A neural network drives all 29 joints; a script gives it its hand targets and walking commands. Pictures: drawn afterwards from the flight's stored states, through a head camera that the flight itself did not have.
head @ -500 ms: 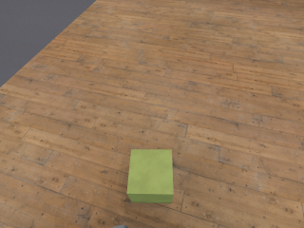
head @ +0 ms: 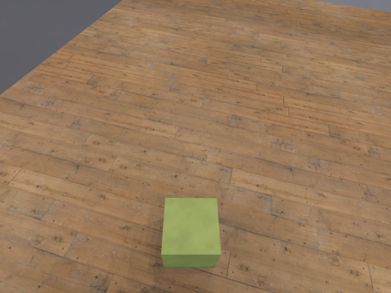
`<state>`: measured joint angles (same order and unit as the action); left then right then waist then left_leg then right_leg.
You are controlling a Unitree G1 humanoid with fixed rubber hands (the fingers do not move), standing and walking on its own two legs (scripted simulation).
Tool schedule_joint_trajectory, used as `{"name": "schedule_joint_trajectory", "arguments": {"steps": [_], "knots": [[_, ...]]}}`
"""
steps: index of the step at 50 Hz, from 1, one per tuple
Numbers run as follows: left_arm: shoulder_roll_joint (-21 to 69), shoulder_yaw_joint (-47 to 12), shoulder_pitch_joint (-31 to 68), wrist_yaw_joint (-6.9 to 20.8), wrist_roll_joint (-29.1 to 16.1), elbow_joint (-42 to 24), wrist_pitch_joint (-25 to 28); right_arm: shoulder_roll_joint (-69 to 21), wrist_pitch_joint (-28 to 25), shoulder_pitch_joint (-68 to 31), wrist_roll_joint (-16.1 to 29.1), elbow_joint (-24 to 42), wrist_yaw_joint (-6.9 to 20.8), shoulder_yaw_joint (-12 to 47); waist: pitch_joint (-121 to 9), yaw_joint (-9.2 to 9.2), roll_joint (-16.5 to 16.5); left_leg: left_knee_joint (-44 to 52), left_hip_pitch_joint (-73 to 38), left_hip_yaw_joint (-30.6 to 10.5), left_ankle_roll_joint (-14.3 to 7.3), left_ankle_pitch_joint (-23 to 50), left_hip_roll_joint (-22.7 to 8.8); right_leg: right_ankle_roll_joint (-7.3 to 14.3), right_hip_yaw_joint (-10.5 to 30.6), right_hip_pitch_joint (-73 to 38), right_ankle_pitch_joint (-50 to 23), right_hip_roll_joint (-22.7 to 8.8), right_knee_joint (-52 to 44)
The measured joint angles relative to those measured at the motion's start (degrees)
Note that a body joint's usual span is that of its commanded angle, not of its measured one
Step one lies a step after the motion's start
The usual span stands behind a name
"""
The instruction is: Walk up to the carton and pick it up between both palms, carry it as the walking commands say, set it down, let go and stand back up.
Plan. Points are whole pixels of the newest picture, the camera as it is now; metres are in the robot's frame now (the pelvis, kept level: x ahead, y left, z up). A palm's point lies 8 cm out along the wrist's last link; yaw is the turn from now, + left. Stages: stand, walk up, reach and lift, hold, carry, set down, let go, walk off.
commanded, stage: walk up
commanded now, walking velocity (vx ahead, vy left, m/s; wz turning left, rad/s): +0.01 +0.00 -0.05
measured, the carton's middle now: (190, 233) +0.46 +0.00 -0.66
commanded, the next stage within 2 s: stand in 0.56 s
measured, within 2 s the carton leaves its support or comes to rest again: neither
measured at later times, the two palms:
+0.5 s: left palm out of the picture +0.03 +0.23 -0.13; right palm out of the picture +0.02 -0.29 -0.14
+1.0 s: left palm out of the picture +0.02 +0.23 -0.13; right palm out of the picture +0.03 -0.28 -0.14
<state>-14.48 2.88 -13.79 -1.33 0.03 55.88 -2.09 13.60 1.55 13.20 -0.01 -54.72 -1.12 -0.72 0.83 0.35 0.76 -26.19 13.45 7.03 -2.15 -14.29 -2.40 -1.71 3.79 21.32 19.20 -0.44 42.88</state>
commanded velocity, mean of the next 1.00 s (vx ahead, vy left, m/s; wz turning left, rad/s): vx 0.01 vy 0.00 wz -0.01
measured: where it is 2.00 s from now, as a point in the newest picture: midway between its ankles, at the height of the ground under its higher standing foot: outside the picture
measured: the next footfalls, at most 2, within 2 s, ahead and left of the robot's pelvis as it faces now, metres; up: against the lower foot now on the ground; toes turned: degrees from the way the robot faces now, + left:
right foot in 0.18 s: +0.03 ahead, -0.15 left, +0.00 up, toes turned +4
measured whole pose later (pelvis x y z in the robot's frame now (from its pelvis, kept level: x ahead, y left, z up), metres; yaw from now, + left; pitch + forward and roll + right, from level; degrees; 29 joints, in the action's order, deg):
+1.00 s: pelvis -0.02 -0.03 -0.01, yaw -1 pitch +1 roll +1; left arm -13.4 2.4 -16.4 -1.0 0.0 52.9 -3.3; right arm 13.6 4.0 13.6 0.0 -52.4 -0.9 -0.7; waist 0.2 0.3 -0.8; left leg -28.5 15.4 7.9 -1.0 -15.0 -2.7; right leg 0.7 2.1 15.9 15.2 0.5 29.7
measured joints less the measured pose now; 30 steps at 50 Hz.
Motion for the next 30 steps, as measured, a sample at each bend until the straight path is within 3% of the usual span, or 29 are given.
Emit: {"name": "schedule_joint_trajectory", "arguments": {"steps": [6,9,14,30], "knots": [[0.0,0.0,0.1,0.0,0.0,0.0,-0.2,0.0,0.0,0.4,0.0,0.0,-0.1,0.0,0.0,-0.04,0.0,0.0,0.0,0.6,0.0,0.2,0.3,0.2,-1.5,-2.9,1.4,0.0,-4.8],[0.0,0.0,-0.3,0.0,0.0,-0.1,0.5,0.0,0.0,0.5,0.0,0.0,-0.1,0.0,-0.2,-0.04,0.5,-0.5,0.0,0.9,0.4,0.0,1.2,1.3,-1.6,-7.2,-5.8,-0.4,-14.3],[1.0,-0.2,-1.1,0.0,0.0,0.1,1.5,0.0,0.0,0.5,0.0,0.0,-0.1,0.0,-0.4,0.02,-1.5,-0.1,-0.4,0.9,0.6,0.2,0.1,2.0,-1.8,-7.7,-4.1,0.7,-14.8],[1.0,-0.2,-1.1,0.0,0.0,0.1,2.1,0.0,0.0,0.7,0.0,-0.8,-0.1,0.0,0.0,0.01,-1.6,0.3,-0.6,0.9,1.2,1.6,-0.2,2.1,-1.7,-7.9,-5.3,1.0,-15.3]]}}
